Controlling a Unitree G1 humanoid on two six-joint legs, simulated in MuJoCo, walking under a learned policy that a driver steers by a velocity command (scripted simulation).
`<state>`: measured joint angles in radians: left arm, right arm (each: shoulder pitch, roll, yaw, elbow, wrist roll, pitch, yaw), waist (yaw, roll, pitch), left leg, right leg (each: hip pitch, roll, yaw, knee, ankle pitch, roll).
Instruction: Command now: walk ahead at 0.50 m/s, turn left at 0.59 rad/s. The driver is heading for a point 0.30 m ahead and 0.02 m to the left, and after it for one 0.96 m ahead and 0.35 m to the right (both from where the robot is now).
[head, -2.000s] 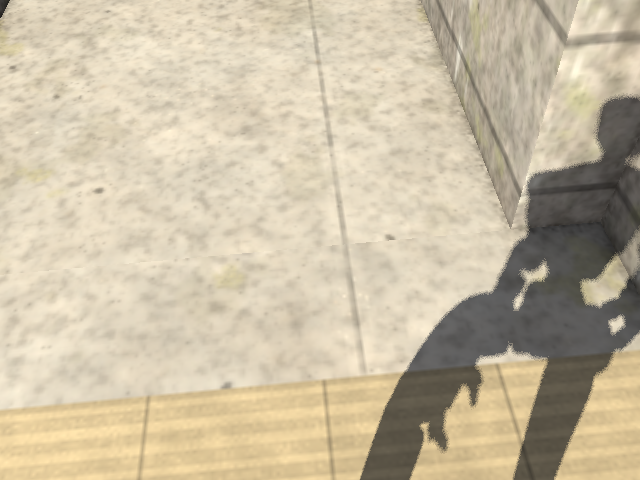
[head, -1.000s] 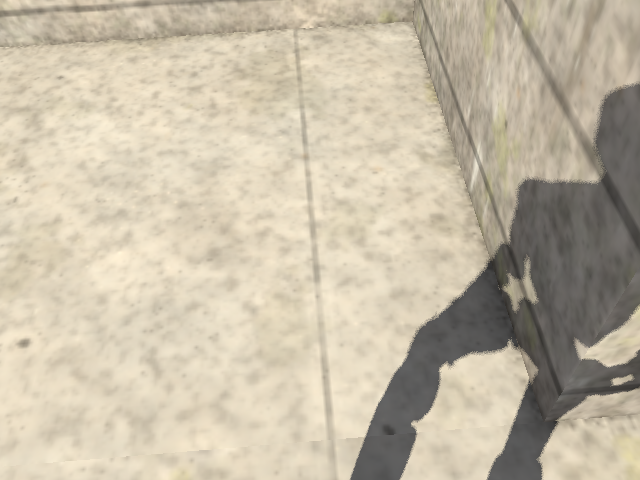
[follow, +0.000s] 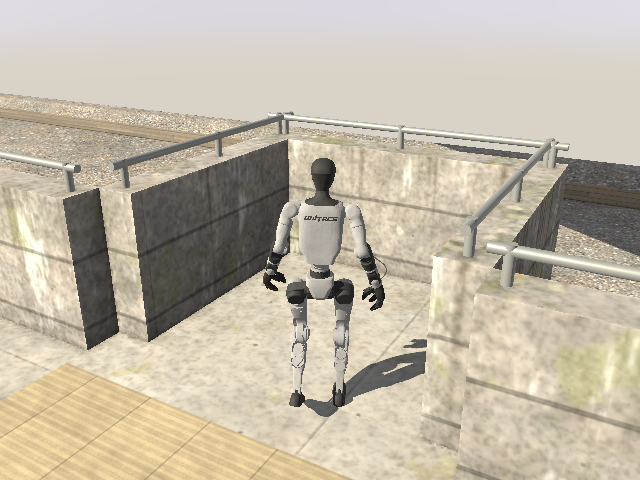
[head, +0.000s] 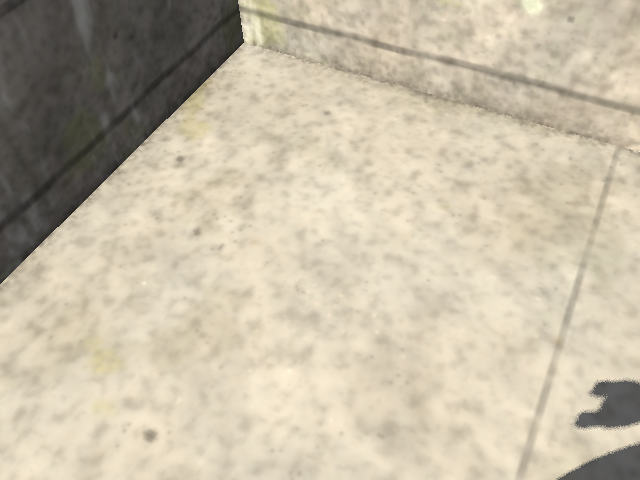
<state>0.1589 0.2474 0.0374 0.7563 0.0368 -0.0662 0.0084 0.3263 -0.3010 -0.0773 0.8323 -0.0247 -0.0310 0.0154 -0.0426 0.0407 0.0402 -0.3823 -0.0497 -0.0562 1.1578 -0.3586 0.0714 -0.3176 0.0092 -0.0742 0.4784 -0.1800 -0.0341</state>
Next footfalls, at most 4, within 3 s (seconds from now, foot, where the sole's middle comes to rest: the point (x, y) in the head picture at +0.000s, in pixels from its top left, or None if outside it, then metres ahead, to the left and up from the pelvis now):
0.34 left None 0.30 0.14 -0.77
0.78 right None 0.23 -0.07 -0.77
1.30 left None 0.28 0.11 -0.77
1.76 right None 0.26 -0.16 -0.77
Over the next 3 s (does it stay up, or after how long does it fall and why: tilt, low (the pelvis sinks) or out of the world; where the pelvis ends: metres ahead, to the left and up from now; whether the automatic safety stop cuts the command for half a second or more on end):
stays up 0.76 -0.43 0.01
